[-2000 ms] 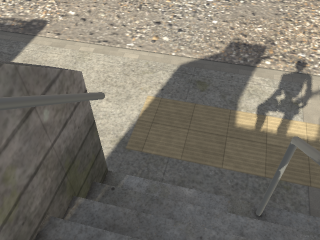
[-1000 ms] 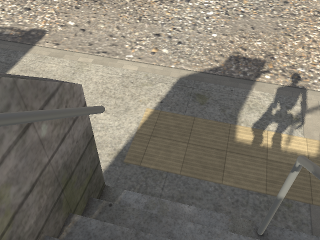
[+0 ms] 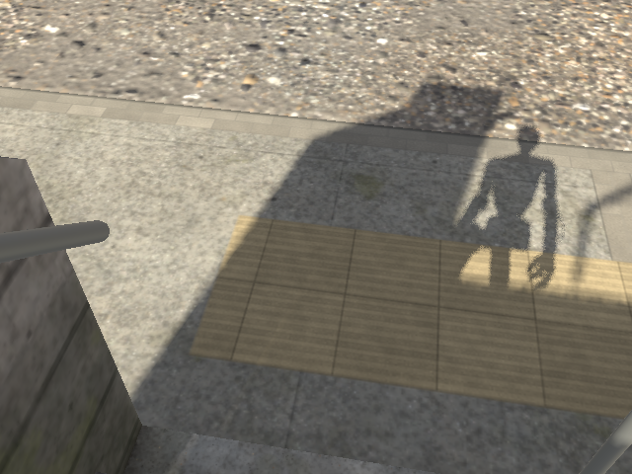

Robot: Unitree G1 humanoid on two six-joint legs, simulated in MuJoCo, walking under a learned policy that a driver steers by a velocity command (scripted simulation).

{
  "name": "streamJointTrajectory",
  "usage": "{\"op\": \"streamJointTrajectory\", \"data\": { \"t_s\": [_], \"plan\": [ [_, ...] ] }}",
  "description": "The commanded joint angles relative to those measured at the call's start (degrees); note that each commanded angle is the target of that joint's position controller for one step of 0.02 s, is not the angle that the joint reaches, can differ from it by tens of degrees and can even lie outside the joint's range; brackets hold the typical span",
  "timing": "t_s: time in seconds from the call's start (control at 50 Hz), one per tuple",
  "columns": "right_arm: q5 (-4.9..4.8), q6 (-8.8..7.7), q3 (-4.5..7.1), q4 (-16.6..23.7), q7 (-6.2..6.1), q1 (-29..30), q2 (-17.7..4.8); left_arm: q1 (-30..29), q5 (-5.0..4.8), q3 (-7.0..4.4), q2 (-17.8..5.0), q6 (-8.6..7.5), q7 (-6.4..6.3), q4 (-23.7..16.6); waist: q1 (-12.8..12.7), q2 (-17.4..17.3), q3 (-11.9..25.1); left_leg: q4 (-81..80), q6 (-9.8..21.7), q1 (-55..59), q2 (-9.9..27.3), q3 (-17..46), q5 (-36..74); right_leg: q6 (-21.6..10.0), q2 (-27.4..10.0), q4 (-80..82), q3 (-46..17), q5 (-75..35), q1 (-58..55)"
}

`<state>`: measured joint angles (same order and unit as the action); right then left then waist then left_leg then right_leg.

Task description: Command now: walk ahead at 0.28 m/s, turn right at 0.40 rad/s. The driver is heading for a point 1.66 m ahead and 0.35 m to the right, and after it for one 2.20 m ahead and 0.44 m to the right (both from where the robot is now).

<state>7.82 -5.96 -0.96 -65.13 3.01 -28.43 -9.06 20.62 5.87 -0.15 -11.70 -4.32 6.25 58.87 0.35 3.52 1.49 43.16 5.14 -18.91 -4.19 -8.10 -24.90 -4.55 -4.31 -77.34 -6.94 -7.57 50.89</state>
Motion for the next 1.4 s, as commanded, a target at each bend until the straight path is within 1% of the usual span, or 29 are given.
{"op": "streamJointTrajectory", "data": {
  "t_s": [0.02,0.08,0.22,0.24,0.26,0.28,0.3,0.32,0.34,0.4,0.46,0.5,0.56,0.62,0.68,0.7,0.72,0.76,0.78,0.84,0.86,0.9,0.96,1.02,1.06,1.12,1.14,1.18,1.4],
  "plan": [
    [-0.44,-4.22,-1.09,0.96,-2.59,-2.86,-4.03,4.84,2.62,0.32,-1.53,0.03,0.83,-1.23,-0.87,-5.85,-4.29,-8.37,8.32,-10.55,19.02,12.54,33.10,3.29,-3.90,10.88,-1.72,-10.97,-5.13],
    [-1.49,-3.13,-1.95,-0.55,-5.42,-8.80,-1.23,-2.43,-0.09,0.76,-1.17,0.96,-1.71,-2.88,2.19,-6.46,-4.37,0.97,5.32,-4.37,18.10,10.45,19.07,4.84,-4.03,35.11,1.45,-23.82,-7.09],
    [-1.52,-1.13,-0.69,1.67,-5.35,-9.77,-2.41,-11.71,1.34,0.42,-2.69,2.12,-2.07,-9.02,3.58,-7.02,-8.20,9.77,4.19,-0.80,23.73,16.91,21.06,2.41,-1.97,40.15,6.58,-12.30,-13.88],
    [-4.24,0.30,0.26,2.72,-6.45,-7.91,-3.20,-17.39,0.08,0.27,-3.70,2.16,-2.00,-9.51,7.07,-5.03,-12.76,9.35,2.30,4.77,22.59,15.71,12.97,1.66,-4.12,63.09,5.62,-2.47,-10.51],
    [1.22,0.90,1.21,2.94,-5.20,-7.34,-8.98,-9.51,1.72,0.59,-0.65,2.64,-2.68,-8.30,1.99,-12.84,-7.88,12.16,2.32,-6.61,25.22,15.98,22.96,1.12,-0.17,43.82,10.32,-9.59,-31.79],
    [1.67,0.41,1.80,4.59,-3.99,-2.67,-8.39,1.80,1.33,-0.95,-4.10,2.66,-3.74,-5.48,-2.58,-6.85,-5.34,22.12,0.03,-9.39,24.30,12.36,26.77,0.13,-1.04,45.44,8.19,-9.30,-40.64],
    [-4.14,1.39,1.58,4.73,-3.60,0.95,-6.22,8.28,0.09,-2.90,-8.63,1.54,-4.33,0.88,-4.05,1.11,-6.27,35.81,-4.12,-3.45,16.26,6.38,7.58,0.41,-2.42,73.04,7.91,-15.60,-43.73],
    [-2.98,3.02,2.40,5.13,-1.09,3.18,-10.96,22.04,-0.70,-5.91,-13.12,1.17,-5.00,4.42,-11.37,4.39,-1.18,57.51,-5.81,-12.54,9.99,1.05,0.26,-3.19,-1.77,72.75,12.44,-32.37,-63.31],
    [-3.65,2.63,1.87,6.22,2.03,-3.70,-3.02,25.05,-1.20,-7.58,-21.09,1.17,-5.25,3.48,-6.65,15.02,16.24,78.96,-9.30,-32.33,5.39,0.77,-28.60,-15.79,-12.74,42.94,0.56,-67.70,-91.88],
    [-7.80,-0.03,1.18,23.89,-1.92,17.20,-5.35,14.09,2.52,-5.63,-13.56,0.05,-4.71,-2.20,-5.68,-3.64,10.51,74.04,-6.09,-48.51,11.16,7.74,-24.46,-16.07,-18.13,40.64,-4.06,-43.64,-69.29],
    [-4.92,2.17,0.75,21.54,-4.11,4.16,-4.08,7.04,-0.77,-1.36,-3.02,-1.70,-4.05,-4.84,3.38,-0.47,-5.58,52.04,-5.12,-36.36,13.20,11.09,6.81,-13.63,-13.63,47.26,-4.70,-26.05,-28.30],
    [-5.21,3.27,1.30,18.98,-1.46,1.19,-4.56,4.82,-1.90,-0.66,-6.03,-2.44,-4.46,-7.01,4.33,0.24,-5.57,36.48,-6.13,-25.85,9.89,6.60,26.43,-13.86,-8.03,47.28,-1.64,-13.57,-12.94],
    [-3.19,2.78,0.97,18.15,2.08,1.32,-4.87,2.33,1.74,-0.43,-9.97,-2.85,-4.26,-7.36,5.97,1.01,0.21,41.33,-7.40,-13.00,7.48,5.53,35.96,-9.23,-4.09,39.35,-3.16,-9.54,-4.25],
    [-3.11,2.52,3.18,21.76,-0.03,4.23,-10.08,-4.64,-0.19,-0.07,-11.82,-3.04,-3.56,-8.89,8.68,0.62,3.66,40.40,-10.14,-7.57,7.04,6.63,17.76,-6.98,-7.36,33.96,-9.58,-16.06,-8.39],
    [-5.49,3.21,2.90,28.24,-2.87,19.80,-9.69,-0.64,-5.58,-2.22,-14.61,-2.89,-5.05,-8.86,0.70,-1.26,2.99,3.30,-11.78,-17.94,3.66,4.43,-8.63,-9.93,-8.00,29.91,-16.31,-16.22,-29.91],
    [-8.74,2.77,2.51,27.78,-3.74,21.39,-10.52,8.13,-6.04,-3.25,-13.70,-1.17,-4.84,-6.16,-4.59,-2.73,5.19,-6.98,-7.57,-16.96,5.21,9.88,15.64,-10.38,-7.23,30.36,-18.13,-11.13,-36.36],
    [-8.52,2.36,3.91,23.67,-4.97,15.46,-14.80,17.40,-5.21,-2.41,-9.25,-0.40,-4.52,-5.52,-6.92,-8.37,17.60,0.99,0.44,1.08,10.69,16.80,46.11,-6.17,-4.05,22.41,-12.91,-0.64,-32.66],
    [-4.94,1.88,6.48,22.89,-4.92,2.03,-19.95,-3.08,-4.98,-1.10,-2.91,-0.49,-4.95,-15.47,5.60,-14.39,11.26,-5.23,14.51,29.31,21.89,37.38,82.11,5.18,12.26,10.48,0.07,47.08,8.06],
    [-0.65,0.93,7.70,20.76,-3.90,-7.05,-20.56,-12.09,-7.50,-2.60,-5.58,-0.73,-5.78,-18.97,11.95,-7.41,4.44,-4.56,20.18,34.84,28.43,48.25,92.79,8.41,13.55,3.23,-4.91,50.53,22.80],
    [-1.25,2.86,5.74,15.74,-0.45,-2.88,-12.25,-0.65,-2.86,-1.03,-3.60,2.57,-5.79,-13.17,2.92,-4.78,1.68,-6.74,13.01,19.74,25.62,31.82,75.48,8.57,7.91,4.09,-9.31,26.67,22.50],
    [-4.38,2.42,3.87,17.49,1.23,7.53,-7.49,8.74,-1.38,-0.91,-3.55,2.73,-3.90,-9.34,-5.88,-5.35,4.12,-5.04,6.33,1.03,18.83,24.64,69.52,9.27,5.88,-1.94,-4.53,18.00,2.97],
    [-5.89,1.81,2.31,24.32,2.30,30.45,-9.58,12.45,-2.55,-0.24,-3.62,3.01,1.20,-8.06,-13.79,-5.39,4.04,-8.10,-1.45,-32.07,9.75,12.19,45.24,12.56,4.81,-12.79,5.31,4.81,-26.63],
    [-5.17,-0.90,0.75,18.65,0.11,23.92,-11.13,5.81,-4.96,-0.06,-5.61,1.92,2.77,-11.93,-7.18,-1.73,-0.92,-9.98,-3.13,-23.61,10.39,7.49,34.06,13.09,2.81,-0.41,4.00,14.07,-25.42],
    [-9.75,-0.76,0.42,13.04,4.20,11.79,-13.16,3.23,-5.09,0.27,-5.09,1.38,2.94,-10.70,-3.79,-11.04,0.45,-8.62,-4.10,-5.05,9.35,12.32,24.95,12.27,1.99,37.17,6.50,16.04,-34.55],
    [-8.35,0.63,3.78,14.83,3.30,3.44,-15.68,-7.46,-4.16,-1.32,-14.89,0.53,0.99,-13.44,6.56,1.54,6.30,-6.65,-4.86,2.82,5.80,8.79,5.20,3.09,1.54,44.08,-0.32,3.76,-34.19],
    [-6.36,1.61,3.07,16.42,2.17,12.68,-11.55,-7.04,-6.88,-0.36,-9.66,0.47,0.13,-10.12,4.14,0.95,-5.64,-7.58,-5.98,5.57,3.64,3.13,-5.80,0.93,0.17,55.23,-4.24,34.56,-16.84],
    [-8.78,6.04,1.39,13.75,-0.70,8.20,-6.05,-9.47,-6.65,1.29,-3.77,3.69,-4.45,-11.34,5.35,-1.17,-0.95,-10.86,-3.39,10.19,9.45,8.70,12.31,1.90,-2.78,50.71,-4.31,5.69,-26.19],
    [-8.96,8.33,0.84,14.27,-2.16,11.07,-6.05,-4.80,-6.72,1.41,-4.75,5.32,-6.69,-9.61,1.86,-1.01,0.72,-12.03,-3.56,11.02,10.80,9.62,19.90,4.05,-1.65,49.26,-1.34,-1.44,-33.79],
    [-7.71,6.94,1.20,10.66,-2.09,10.48,-6.95,-6.72,-5.67,1.01,-5.87,6.42,-5.70,-2.93,-0.40,-3.23,-6.20,-24.66,-3.14,8.08,10.97,12.37,9.27,4.06,-1.69,58.64,-0.24,17.48,-40.59]
  ]
}}
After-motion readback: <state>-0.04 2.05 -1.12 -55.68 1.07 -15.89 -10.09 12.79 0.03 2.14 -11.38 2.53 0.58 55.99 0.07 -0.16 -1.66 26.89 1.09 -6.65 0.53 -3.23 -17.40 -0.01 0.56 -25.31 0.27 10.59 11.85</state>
